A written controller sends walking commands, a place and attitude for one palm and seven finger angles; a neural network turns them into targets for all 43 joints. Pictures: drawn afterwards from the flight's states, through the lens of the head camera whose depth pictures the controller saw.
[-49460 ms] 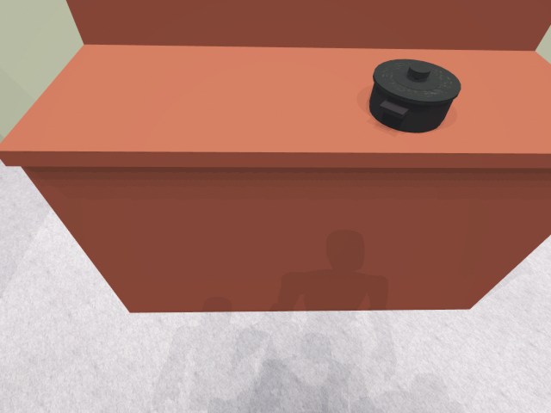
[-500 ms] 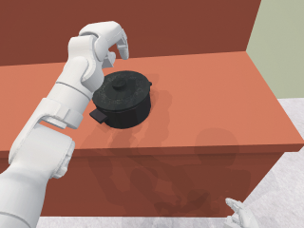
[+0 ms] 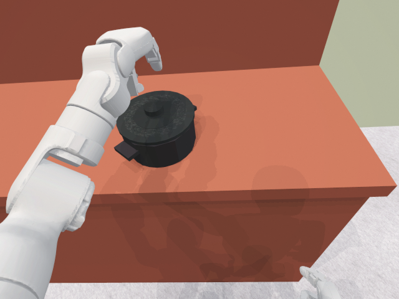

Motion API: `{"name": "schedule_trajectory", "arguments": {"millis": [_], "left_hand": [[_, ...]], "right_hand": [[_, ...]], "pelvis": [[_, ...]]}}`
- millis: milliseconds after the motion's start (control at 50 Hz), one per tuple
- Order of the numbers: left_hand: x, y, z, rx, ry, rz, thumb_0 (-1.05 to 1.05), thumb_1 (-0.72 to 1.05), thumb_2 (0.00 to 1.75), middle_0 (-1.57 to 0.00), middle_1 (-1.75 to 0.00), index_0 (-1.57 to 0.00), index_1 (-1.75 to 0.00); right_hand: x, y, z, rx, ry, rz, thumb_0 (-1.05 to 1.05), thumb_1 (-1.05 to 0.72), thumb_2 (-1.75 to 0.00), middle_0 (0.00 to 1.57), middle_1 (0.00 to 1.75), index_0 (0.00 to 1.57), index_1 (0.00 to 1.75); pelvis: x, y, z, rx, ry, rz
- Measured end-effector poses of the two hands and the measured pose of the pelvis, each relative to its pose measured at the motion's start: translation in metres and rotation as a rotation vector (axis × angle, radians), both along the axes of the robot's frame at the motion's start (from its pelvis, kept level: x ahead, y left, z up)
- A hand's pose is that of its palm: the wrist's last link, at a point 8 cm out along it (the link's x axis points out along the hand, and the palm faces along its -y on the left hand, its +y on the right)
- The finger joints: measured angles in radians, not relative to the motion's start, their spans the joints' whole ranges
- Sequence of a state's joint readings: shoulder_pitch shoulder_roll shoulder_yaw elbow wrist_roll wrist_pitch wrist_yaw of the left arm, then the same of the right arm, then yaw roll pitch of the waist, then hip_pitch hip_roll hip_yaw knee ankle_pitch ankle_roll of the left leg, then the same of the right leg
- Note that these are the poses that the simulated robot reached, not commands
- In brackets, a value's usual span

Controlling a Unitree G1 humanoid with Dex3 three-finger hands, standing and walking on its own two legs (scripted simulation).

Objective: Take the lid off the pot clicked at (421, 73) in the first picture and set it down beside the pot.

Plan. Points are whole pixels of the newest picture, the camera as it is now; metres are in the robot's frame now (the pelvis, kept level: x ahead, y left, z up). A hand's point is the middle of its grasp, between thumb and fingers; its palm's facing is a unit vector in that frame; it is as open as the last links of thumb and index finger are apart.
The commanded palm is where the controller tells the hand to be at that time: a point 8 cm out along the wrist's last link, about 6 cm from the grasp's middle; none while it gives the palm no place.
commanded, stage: raise the empty hand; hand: left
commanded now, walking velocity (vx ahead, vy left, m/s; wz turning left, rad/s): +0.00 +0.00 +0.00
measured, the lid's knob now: (153, 108) +0.48 +0.11 +0.15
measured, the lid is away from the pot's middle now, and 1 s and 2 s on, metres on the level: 0.01 0.01 0.01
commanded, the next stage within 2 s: draw the hand back to the body in 0.64 s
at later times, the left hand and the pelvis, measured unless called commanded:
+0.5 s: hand (129, 64) +0.44 +0.12 +0.28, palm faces -0.07 -0.04 -1.00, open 9.9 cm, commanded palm +0.42 +0.12 +0.34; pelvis +0.00 +0.01 +0.00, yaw +0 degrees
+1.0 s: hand (125, 67) +0.43 +0.12 +0.28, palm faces -0.07 -0.06 -1.00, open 9.9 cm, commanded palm +0.38 +0.14 +0.33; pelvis +0.00 +0.00 +0.00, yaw -1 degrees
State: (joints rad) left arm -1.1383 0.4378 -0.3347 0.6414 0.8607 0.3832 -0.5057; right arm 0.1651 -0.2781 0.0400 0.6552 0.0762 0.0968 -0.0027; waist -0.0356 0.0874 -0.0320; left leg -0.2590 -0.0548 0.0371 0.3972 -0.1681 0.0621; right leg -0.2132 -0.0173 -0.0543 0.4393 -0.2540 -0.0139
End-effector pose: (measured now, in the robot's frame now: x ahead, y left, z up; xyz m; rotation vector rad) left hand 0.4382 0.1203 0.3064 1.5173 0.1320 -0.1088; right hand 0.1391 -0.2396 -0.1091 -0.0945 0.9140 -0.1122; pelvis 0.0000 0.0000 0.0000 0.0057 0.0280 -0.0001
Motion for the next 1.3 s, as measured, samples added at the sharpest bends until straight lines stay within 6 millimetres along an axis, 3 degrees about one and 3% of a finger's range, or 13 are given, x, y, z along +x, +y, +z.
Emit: {"name": "schedule_trajectory", "arguments": {"millis": [240, 580, 820, 1020, 1240, 1300], "left_hand": [[-0.001, 0.008, 0.013, -0.005, -0.026, 0.014, 0.00, -0.24, 1.42, -0.87, -0.23, -0.81, -0.20], [-0.016, 0.001, 0.035, -0.010, -0.091, -0.016, 0.00, -0.26, 1.43, -0.86, -0.21, -0.81, -0.19], [-0.016, -0.003, 0.042, 0.003, -0.094, 0.000, 0.00, -0.26, 1.43, -0.86, -0.21, -0.81, -0.19], [-0.026, 0.006, 0.025, -0.007, -0.087, -0.024, 0.00, -0.26, 1.43, -0.86, -0.21, -0.81, -0.19], [-0.059, 0.029, 0.013, -0.011, -0.119, -0.023, 0.00, -0.26, 1.43, -0.86, -0.21, -0.81, -0.19], [-0.072, 0.021, 0.014, -0.497, -0.217, -0.263, 0.00, -0.26, 1.43, -0.86, -0.21, -0.81, -0.19]], "right_hand": [[-0.003, 0.000, 0.000, 0.001, 0.002, -0.009, 0.01, -0.91, -0.90, 0.20, 0.30, 0.20, 0.30], [0.021, 0.014, 0.008, 0.018, -0.064, 0.042, 0.01, -0.91, -0.90, 0.20, 0.30, 0.20, 0.30], [0.013, 0.014, 0.005, 0.015, -0.045, 0.042, 0.01, -0.91, -0.90, 0.20, 0.30, 0.20, 0.30], [0.009, 0.003, 0.005, 0.019, -0.044, 0.013, 0.01, -0.91, -0.90, 0.20, 0.30, 0.20, 0.30], [0.044, 0.008, 0.019, 0.036, -0.118, 0.068, 0.01, -0.91, -0.90, 0.20, 0.30, 0.20, 0.30], [0.050, 0.016, 0.025, 0.027, -0.168, 0.101, 0.01, -0.91, -0.90, 0.20, 0.30, 0.20, 0.30]], "pelvis": [[0.002, 0.002, 0.000, 0.000, -0.002, -0.006], [-0.003, 0.005, 0.000, -0.001, -0.006, 0.003], [-0.006, 0.003, 0.000, 0.001, -0.006, 0.004], [-0.003, 0.000, 0.000, 0.003, -0.019, -0.013], [-0.007, -0.004, -0.001, 0.003, -0.030, -0.009], [-0.008, -0.007, -0.001, 0.002, -0.059, -0.008]]}}
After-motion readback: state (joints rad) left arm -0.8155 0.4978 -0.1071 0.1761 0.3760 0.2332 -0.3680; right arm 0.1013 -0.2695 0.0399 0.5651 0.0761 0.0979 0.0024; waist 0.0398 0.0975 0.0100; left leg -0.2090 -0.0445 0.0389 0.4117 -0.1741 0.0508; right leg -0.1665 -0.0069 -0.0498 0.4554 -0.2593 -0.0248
